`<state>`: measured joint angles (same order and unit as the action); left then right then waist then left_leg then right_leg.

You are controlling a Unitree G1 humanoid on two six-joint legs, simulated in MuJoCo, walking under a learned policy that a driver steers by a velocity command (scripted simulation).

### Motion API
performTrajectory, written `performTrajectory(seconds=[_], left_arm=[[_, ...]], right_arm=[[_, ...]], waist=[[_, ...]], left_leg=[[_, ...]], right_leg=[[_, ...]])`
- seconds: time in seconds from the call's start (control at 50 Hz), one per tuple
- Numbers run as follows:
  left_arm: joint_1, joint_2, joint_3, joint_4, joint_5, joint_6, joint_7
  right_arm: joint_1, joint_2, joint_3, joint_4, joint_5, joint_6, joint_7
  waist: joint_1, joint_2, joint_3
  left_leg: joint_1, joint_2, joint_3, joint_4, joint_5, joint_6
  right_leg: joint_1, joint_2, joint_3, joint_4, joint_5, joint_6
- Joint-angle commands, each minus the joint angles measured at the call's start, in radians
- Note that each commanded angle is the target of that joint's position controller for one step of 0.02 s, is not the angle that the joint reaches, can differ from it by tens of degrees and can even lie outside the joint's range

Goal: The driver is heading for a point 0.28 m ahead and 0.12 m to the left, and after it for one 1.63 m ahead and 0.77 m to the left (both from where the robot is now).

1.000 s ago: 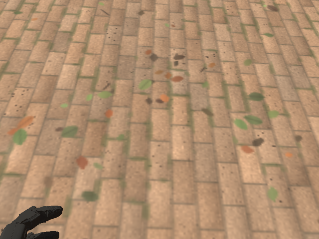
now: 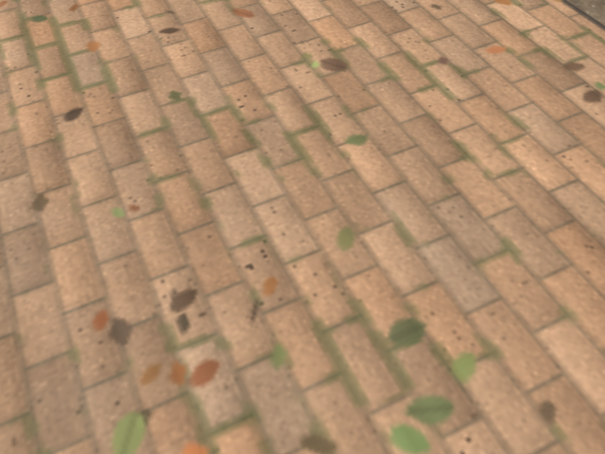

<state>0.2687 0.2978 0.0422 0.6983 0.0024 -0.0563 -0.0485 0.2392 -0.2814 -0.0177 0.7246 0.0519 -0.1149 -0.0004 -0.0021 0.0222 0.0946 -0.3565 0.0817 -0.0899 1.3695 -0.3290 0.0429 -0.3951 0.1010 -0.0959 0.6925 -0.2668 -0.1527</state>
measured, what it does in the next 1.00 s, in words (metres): walks ahead, turning left: left foot, then right foot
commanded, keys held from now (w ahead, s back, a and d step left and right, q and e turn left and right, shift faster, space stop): w+q+shift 0.08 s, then q+shift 0.86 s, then e+shift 0.06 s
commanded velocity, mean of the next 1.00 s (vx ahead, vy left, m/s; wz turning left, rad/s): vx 0.31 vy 0.00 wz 0.72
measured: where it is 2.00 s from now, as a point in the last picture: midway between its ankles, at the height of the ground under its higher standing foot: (330, 409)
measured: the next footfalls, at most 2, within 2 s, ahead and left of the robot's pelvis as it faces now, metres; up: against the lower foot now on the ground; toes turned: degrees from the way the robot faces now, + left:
left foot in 0.32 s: +0.51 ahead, +0.11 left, +0.00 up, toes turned +9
right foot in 0.82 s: +0.67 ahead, -0.01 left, +0.00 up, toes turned +50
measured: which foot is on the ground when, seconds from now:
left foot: up 0.00-0.30, down 0.32-0.82, up 0.84-1.00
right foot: down 0.00-0.32, up 0.34-0.80, down 0.82-1.00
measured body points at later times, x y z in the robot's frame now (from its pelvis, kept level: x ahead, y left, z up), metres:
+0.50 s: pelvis +0.36 +0.05 +0.01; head +0.40 +0.05 +0.45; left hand +0.50 +0.34 -0.06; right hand +0.54 -0.19 -0.11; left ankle +0.47 +0.10 -0.71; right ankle +0.40 -0.13 -0.62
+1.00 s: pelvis +0.52 +0.00 +0.03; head +0.55 +0.02 +0.47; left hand +0.45 +0.32 -0.05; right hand +0.85 -0.10 -0.06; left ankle +0.41 +0.09 -0.62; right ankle +0.64 -0.04 -0.71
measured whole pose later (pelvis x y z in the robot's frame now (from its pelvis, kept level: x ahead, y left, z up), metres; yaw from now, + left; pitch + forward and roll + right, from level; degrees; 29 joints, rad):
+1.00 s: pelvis +0.52 +0.00 +0.03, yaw +48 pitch +0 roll -1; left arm 0.09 0.26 0.05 0.64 0.02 -0.01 0.04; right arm 0.21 -0.38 -0.09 0.59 0.02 0.07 -0.02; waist 0.00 0.04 0.07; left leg -0.56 -0.08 -0.16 1.21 -0.42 -0.08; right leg -0.30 0.04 0.02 0.45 -0.16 -0.02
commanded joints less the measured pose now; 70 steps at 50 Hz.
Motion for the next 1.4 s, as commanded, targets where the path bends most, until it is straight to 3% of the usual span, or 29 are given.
performTrajectory(seconds=[0.02,0.08,0.14,0.22,0.26,0.3,0.32,0.34,0.36,0.38,0.4,0.42,0.48,0.54,0.66,0.78,0.82,0.84,0.86,0.9,0.96,1.08,1.14,1.22,1.24,1.26,1.28,1.32,1.4], left_arm=[[-0.011,0.09,0.027,-0.053,0.025,-0.061,0.006],[0.029,0.076,0.028,-0.007,0.014,-0.083,0.016],[0.003,0.07,0.02,-0.004,0.023,-0.091,0.046],[0.067,0.126,0.025,0.022,0.019,-0.069,0.103],[0.053,0.162,0.039,0.012,0.011,-0.032,0.129],[-0.054,0.18,0.053,-0.033,0.009,-0.007,0.136],[-0.148,0.158,0.052,-0.053,-0.011,-0.007,0.118],[-0.152,-0.025,0.01,-0.09,0.013,-0.029,0.062],[0.154,-0.07,-0.019,-0.098,0.001,-0.044,0.04],[0.134,0.08,-0.006,-0.098,-0.002,-0.049,0.03],[0.0,0.134,0.012,-0.127,-0.005,-0.041,0.035],[-0.037,0.136,0.017,-0.133,0.006,-0.021,0.051],[-0.067,0.122,0.022,-0.132,0.02,0.02,0.072],[-0.115,0.062,0.01,-0.135,0.031,0.022,0.091],[-0.233,0.07,0.023,-0.135,0.003,0.023,0.092],[-0.236,0.112,0.051,-0.105,-0.004,-0.024,0.063],[-0.192,0.133,0.063,-0.081,-0.005,-0.023,0.062],[-0.213,0.176,0.068,-0.11,0.008,-0.005,0.071],[-0.183,0.185,0.069,-0.109,0.048,0.008,0.067],[-0.231,0.104,0.057,-0.128,0.023,0.018,0.081],[-0.224,0.096,0.04,-0.13,0.016,0.043,0.099],[-0.188,0.077,0.02,-0.079,0.005,0.05,0.059],[-0.129,0.173,0.052,-0.061,-0.016,0.061,0.043],[-0.118,0.162,0.056,-0.054,-0.054,0.065,0.057],[-0.115,0.119,0.046,-0.061,-0.048,0.058,0.057],[-0.134,0.059,0.034,-0.102,-0.046,0.046,0.053],[-0.119,0.136,0.059,-0.083,-0.033,0.042,0.056],[-0.044,0.15,0.083,-0.034,-0.037,0.071,0.063],[-0.079,0.087,0.063,-0.072,-0.033,0.11,0.058]], right_arm=[[0.095,-0.13,-0.034,-0.024,0.007,0.031,-0.003],[0.029,-0.084,-0.028,-0.014,0.0,0.066,-0.001],[-0.07,-0.071,-0.027,-0.04,-0.029,0.035,0.016],[-0.144,-0.029,-0.021,-0.066,-0.039,0.006,0.077],[-0.051,-0.071,-0.042,-0.061,-0.034,0.014,0.098],[0.253,-0.184,-0.096,-0.005,-0.024,0.052,0.087],[0.439,-0.219,-0.112,0.035,-0.022,0.072,0.063],[0.4,-0.217,-0.101,0.039,-0.054,0.077,0.034],[0.218,-0.245,-0.078,-0.046,-0.122,0.046,0.029],[0.113,-0.258,-0.1,-0.146,-0.115,0.053,0.031],[0.036,-0.213,-0.095,-0.169,-0.071,0.057,0.032],[-0.015,-0.174,-0.083,-0.18,-0.038,0.058,0.028],[-0.066,-0.169,-0.089,-0.19,-0.044,0.072,0.016],[0.007,-0.192,-0.102,-0.16,-0.037,0.097,-0.017],[-0.025,-0.189,-0.108,-0.186,-0.019,0.16,-0.053],[-0.057,-0.179,-0.113,-0.22,-0.027,0.169,-0.043],[-0.032,-0.126,-0.095,-0.221,-0.017,0.171,-0.036],[0.058,-0.075,-0.078,-0.206,-0.031,0.171,-0.031],[0.043,-0.172,-0.102,-0.246,-0.023,0.163,-0.019],[0.029,-0.272,-0.131,-0.204,-0.022,0.167,-0.015],[0.027,-0.19,-0.104,-0.192,-0.029,0.186,-0.022],[-0.01,-0.055,-0.044,-0.179,-0.065,0.158,-0.037],[-0.045,-0.098,-0.059,-0.166,-0.053,0.151,-0.035],[0.043,-0.128,-0.074,-0.121,-0.044,0.136,-0.035],[0.094,-0.174,-0.086,-0.116,-0.061,0.139,-0.042],[0.062,-0.257,-0.111,-0.098,-0.085,0.151,-0.041],[0.004,-0.189,-0.096,-0.132,-0.108,0.144,-0.039],[-0.122,-0.1,-0.066,-0.165,-0.094,0.126,-0.046],[-0.126,-0.098,-0.069,-0.144,-0.07,0.12,-0.056]], waist=[[-0.031,-0.037,-0.071],[-0.005,-0.032,0.005],[0.011,-0.032,0.049],[0.054,-0.043,-0.008],[0.005,-0.096,-0.081],[-0.16,-0.153,-0.216],[-0.28,-0.044,-0.235],[-0.185,0.376,-0.157],[0.02,0.307,-0.394],[-0.022,0.098,-0.511],[0.005,-0.106,-0.299],[0.042,-0.188,-0.237],[0.064,-0.108,-0.121],[0.021,-0.05,-0.207],[-0.031,0.106,-0.208],[-0.032,0.172,-0.197],[-0.025,0.053,-0.234],[-0.071,-0.134,-0.277],[-0.072,-0.278,-0.246],[-0.045,-0.165,-0.166],[-0.015,-0.109,-0.111],[0.0,-0.17,-0.186],[0.037,-0.24,-0.147],[-0.024,-0.197,-0.178],[-0.037,-0.105,-0.229],[-0.006,0.232,-0.175],[-0.031,0.212,-0.177],[0.029,0.122,-0.154],[0.0,0.13,-0.096]], left_leg=[[-0.238,0.113,-0.054,-0.032,0.123,0.009],[-0.316,0.092,-0.066,-0.159,0.263,-0.011],[-0.24,0.001,0.054,-0.475,0.495,-0.032],[-0.174,-0.093,0.21,-0.762,0.74,-0.04],[-0.079,-0.157,0.252,-0.792,0.674,-0.038],[0.216,-0.194,0.224,-0.71,0.516,0.007],[0.399,-0.122,0.11,-0.802,0.591,0.073],[0.537,-0.06,-0.038,-0.748,1.055,0.156],[0.637,0.164,-0.543,-0.827,1.047,0.351],[0.595,0.217,-0.695,-0.994,0.617,0.4],[0.396,0.158,-0.663,-1.088,0.226,0.367],[0.27,0.137,-0.653,-1.129,0.03,0.324],[0.027,-0.006,-0.485,-1.138,0.178,0.24],[0.07,-0.042,-0.385,-1.039,0.542,0.221],[0.131,-0.103,-0.428,-1.02,0.165,0.117],[0.19,-0.099,-0.555,-0.913,0.292,0.094],[0.084,-0.183,-0.482,-0.747,-0.073,0.037],[-0.058,-0.281,-0.311,-0.518,-0.332,-0.008],[-0.207,-0.287,-0.202,-0.339,-0.363,-0.053],[-0.263,-0.167,-0.14,-0.187,-0.181,-0.114],[-0.276,-0.135,-0.038,-0.058,-0.072,-0.138],[-0.071,-0.084,0.014,-0.472,-0.134,-0.146],[0.002,-0.129,0.058,-0.677,-0.104,-0.143],[0.25,-0.11,0.018,-1.032,0.127,-0.046],[0.408,0.031,-0.066,-1.011,0.202,0.012],[0.373,0.222,-0.248,-1.03,0.359,0.14],[0.325,0.326,-0.297,-1.048,0.521,0.23],[0.282,0.237,-0.132,-1.03,0.583,0.176],[0.297,0.173,0.035,-1.035,0.563,0.154]], right_leg=[[0.153,-0.306,0.459,-0.48,-0.115,-0.071],[0.126,-0.241,0.208,-0.525,0.13,0.016],[0.103,-0.155,-0.026,-0.529,0.625,0.11],[0.296,-0.173,-0.107,-0.438,0.818,0.176],[0.384,-0.205,-0.123,-0.27,1.014,0.193],[0.32,-0.236,-0.098,0.051,1.16,0.196],[0.181,-0.175,-0.099,0.447,0.829,0.215],[-0.161,0.062,-0.048,0.926,-0.403,0.251],[-0.306,0.074,0.226,1.113,-0.42,0.25],[-0.243,0.035,0.311,1.04,-0.311,0.205],[-0.297,0.001,0.283,0.89,-0.253,0.174],[-0.286,-0.047,0.281,0.785,-0.198,0.171],[-0.172,-0.083,0.274,0.51,-0.154,0.206],[-0.158,-0.058,0.258,0.351,-0.088,0.254],[-0.164,-0.022,0.286,0.115,0.071,0.259],[0.015,-0.011,0.302,-0.211,0.079,0.22],[0.247,-0.152,0.343,-0.392,0.276,0.154],[0.389,-0.367,0.514,-0.33,0.461,0.054],[0.331,-0.489,0.682,-0.362,0.481,-0.08],[0.271,-0.403,0.528,-0.364,0.259,-0.06],[0.191,-0.309,0.359,-0.381,0.249,-0.034],[0.237,-0.261,0.315,-0.364,0.304,-0.058],[0.229,-0.271,0.41,-0.358,0.252,-0.068],[0.137,-0.24,0.496,-0.307,0.228,0.005],[0.0,-0.195,0.436,-0.2,0.088,0.062],[-0.212,-0.046,0.205,-0.035,-0.154,0.134],[-0.234,-0.067,0.165,0.216,-0.338,0.188],[-0.234,-0.096,0.172,0.45,-0.269,0.224],[-0.296,-0.147,0.113,0.429,-0.09,0.284]])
